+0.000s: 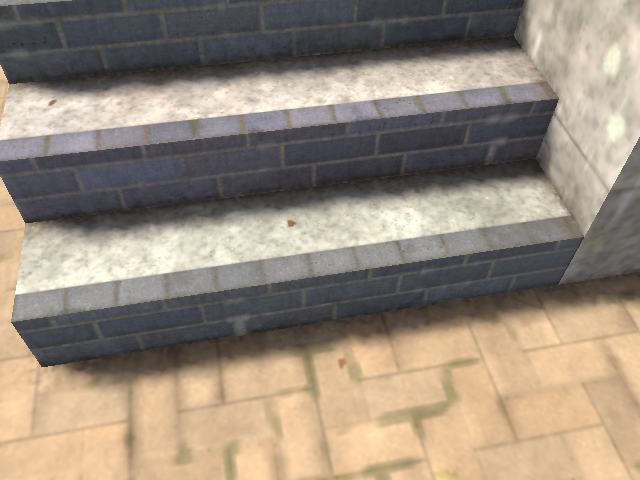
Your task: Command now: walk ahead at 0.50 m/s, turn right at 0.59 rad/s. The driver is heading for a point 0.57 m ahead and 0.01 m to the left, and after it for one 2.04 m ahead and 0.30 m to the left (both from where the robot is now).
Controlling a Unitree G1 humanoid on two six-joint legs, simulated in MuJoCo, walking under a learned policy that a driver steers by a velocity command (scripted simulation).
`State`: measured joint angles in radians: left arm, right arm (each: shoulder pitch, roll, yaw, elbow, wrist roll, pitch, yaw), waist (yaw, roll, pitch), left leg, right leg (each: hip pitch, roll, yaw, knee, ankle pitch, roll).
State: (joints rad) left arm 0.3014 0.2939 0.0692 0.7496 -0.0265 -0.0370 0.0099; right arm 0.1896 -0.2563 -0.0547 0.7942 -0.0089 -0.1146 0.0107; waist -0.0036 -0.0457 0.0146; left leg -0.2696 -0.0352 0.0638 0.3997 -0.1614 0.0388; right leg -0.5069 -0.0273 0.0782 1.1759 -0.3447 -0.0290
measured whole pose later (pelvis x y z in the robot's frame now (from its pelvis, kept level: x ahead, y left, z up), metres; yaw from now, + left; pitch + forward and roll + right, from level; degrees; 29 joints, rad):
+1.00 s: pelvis +0.45 -0.04 -0.01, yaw +7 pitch +1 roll -1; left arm 0.17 0.25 0.03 0.87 0.04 -0.03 0.02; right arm 0.16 -0.26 -0.06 0.82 0.00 -0.02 0.01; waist 0.00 -0.02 0.11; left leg -0.39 -0.09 0.02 0.47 -0.09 0.12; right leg -0.44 -0.02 0.00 1.15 -0.43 0.02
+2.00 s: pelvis +0.62 +0.02 +0.00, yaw +23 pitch +0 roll +1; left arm 0.22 0.18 0.00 0.92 0.02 -0.05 0.03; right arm 0.30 -0.22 -0.02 0.94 -0.01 -0.06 -0.01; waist -0.01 0.01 -0.02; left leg -0.15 -0.05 0.02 0.42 -0.28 0.06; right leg -0.32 -0.01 -0.08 0.61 -0.26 -0.05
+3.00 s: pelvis +0.89 +0.30 +0.19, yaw +15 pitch +4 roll -1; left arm 0.17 0.23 0.03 0.90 -0.04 -0.07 -0.09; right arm 0.43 -0.16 0.03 1.08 -0.12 -0.07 0.06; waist -0.01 -0.06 -0.06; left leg -0.23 0.02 0.29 0.46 -0.31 0.09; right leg -1.35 0.14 0.21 2.36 -0.02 -0.19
